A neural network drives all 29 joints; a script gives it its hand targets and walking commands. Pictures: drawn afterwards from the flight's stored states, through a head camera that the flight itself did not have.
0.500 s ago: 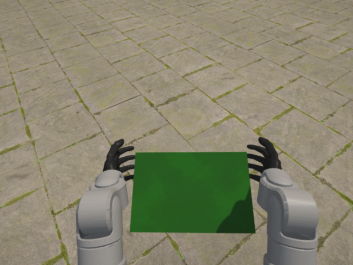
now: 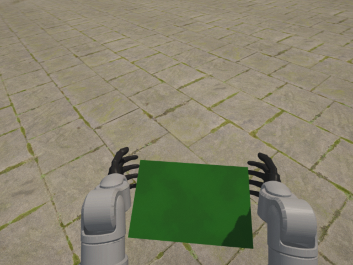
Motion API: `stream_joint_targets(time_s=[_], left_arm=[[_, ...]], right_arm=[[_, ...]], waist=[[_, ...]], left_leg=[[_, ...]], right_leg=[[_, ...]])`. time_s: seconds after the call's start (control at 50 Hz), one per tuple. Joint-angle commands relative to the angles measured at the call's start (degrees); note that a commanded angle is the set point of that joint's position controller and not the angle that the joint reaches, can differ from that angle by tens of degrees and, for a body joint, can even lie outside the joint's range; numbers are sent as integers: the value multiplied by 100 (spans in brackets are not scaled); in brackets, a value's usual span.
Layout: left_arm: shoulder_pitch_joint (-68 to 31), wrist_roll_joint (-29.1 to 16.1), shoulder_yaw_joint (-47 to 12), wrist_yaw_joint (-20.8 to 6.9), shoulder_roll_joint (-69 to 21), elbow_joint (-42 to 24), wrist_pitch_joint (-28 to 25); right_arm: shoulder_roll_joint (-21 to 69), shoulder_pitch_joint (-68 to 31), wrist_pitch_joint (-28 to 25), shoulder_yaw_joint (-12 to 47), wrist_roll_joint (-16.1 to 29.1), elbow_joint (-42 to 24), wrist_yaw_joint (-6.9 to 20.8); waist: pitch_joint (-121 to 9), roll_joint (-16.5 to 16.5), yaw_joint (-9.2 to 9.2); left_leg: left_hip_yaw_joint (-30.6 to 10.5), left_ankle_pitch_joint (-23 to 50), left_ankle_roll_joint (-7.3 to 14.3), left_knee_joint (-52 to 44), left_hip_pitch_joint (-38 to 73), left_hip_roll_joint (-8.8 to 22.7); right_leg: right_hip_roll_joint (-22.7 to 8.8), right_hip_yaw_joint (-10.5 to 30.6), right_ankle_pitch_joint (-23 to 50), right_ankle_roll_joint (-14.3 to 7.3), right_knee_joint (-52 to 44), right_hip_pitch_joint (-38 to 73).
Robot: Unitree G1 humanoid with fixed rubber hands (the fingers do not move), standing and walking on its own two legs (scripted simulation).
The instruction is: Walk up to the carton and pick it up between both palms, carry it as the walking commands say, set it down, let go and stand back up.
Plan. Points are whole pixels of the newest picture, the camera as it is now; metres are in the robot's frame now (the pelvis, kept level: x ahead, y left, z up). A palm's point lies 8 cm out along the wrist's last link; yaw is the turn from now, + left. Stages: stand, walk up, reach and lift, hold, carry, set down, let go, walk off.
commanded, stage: carry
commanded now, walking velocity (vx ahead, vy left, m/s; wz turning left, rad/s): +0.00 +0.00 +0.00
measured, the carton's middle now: (190, 205) +0.26 -0.01 +0.01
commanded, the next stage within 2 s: none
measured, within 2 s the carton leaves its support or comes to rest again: neither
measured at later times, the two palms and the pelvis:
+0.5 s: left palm (110, 206) +0.21 +0.14 +0.11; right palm (272, 203) +0.21 -0.16 +0.11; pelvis -0.04 -0.01 +0.00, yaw +1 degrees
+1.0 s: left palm (123, 192) +0.24 +0.12 +0.11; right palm (278, 189) +0.24 -0.18 +0.11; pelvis -0.01 -0.03 +0.00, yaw +0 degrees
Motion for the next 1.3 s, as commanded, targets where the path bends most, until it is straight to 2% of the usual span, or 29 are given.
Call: stream_joint_targets(time_s=[0.0, 0.04, 0.12, 0.26, 0.36, 0.48, 0.62, 0.76, 0.8, 0.98, 1.1, 1.28], left_arm=[[-2123, -2101, -3395, -1219, -5403, -440, -93], [-2211, -2132, -3446, -1193, -5357, -475, -66], [-2466, -2306, -3593, -1210, -5477, -548, -55], [-2565, -2558, -3753, -1288, -5712, -643, -100], [-2467, -2549, -3740, -1294, -5714, -667, -146], [-2378, -2438, -3685, -1245, -5613, -688, -178], [-2320, -2401, -3640, -1222, -5548, -691, -213], [-2384, -2424, -3680, -1222, -5511, -730, -238], [-2389, -2431, -3697, -1221, -5511, -745, -238], [-2350, -2431, -3702, -1222, -5511, -832, -245], [-2337, -2435, -3699, -1228, -5522, -915, -230], [-2298, -2403, -3648, -1236, -5484, -955, -200]], right_arm=[[5315, -3084, -114, 3734, 2572, -585, 1688], [5290, -2932, -87, 3603, 2522, -372, 1697], [5330, -2888, -110, 3449, 2422, -289, 1679], [5409, -2944, -204, 3451, 2325, -519, 1588], [5415, -2953, -240, 3536, 2355, -592, 1575], [5372, -2963, -256, 3581, 2416, -521, 1598], [5356, -2942, -268, 3617, 2426, -482, 1600], [5313, -2927, -286, 3585, 2369, -422, 1582], [5300, -2913, -291, 3566, 2342, -422, 1574], [5340, -2845, -288, 3593, 2300, -443, 1560], [5390, -2831, -271, 3637, 2287, -533, 1556], [5441, -2803, -238, 3626, 2230, -554, 1556]], waist=[[-820, -34, 172], [-883, 125, 181], [-909, 126, 186], [-1016, -132, 183], [-1064, -200, 177], [-1003, -10, 179], [-1025, -181, 172], [-929, -201, 161], [-928, -114, 161], [-1059, -148, 157], [-1172, -152, 159], [-1219, -203, 162]], left_leg=[[-1466, -1563, -319, -1132, 277, 1070], [-1487, -1770, -350, -1233, 273, 1082], [-1386, -1919, -389, -1178, 379, 999], [-1244, -1720, -356, -899, 550, 885], [-1252, -1576, -345, -852, 534, 894], [-1279, -1633, -355, -911, 408, 910], [-1123, -1243, -349, -649, 515, 828], [-1045, -999, -331, -516, 617, 831], [-1028, -942, -323, -503, 644, 844], [-940, -223, -301, -264, 846, 885], [-905, 228, -290, -91, 904, 929], [-846, 603, -279, 150, 947, 926]], right_leg=[[-490, 468, -396, -52, -442, -74], [-415, 469, -341, -99, -378, -58], [-412, 582, -591, -130, -504, -259], [-461, 693, -902, -147, -664, -459], [-460, 683, -885, -178, -652, -442], [-445, 681, -873, -210, -587, -448], [-549, 829, -969, -247, -780, -508], [-580, 877, -888, -268, -850, -564], [-571, 857, -771, -267, -829, -525], [-588, 792, -43, -296, -726, -196], [-609, 745, 695, -301, -567, 107], [-657, 740, 1439, -247, -404, 315]])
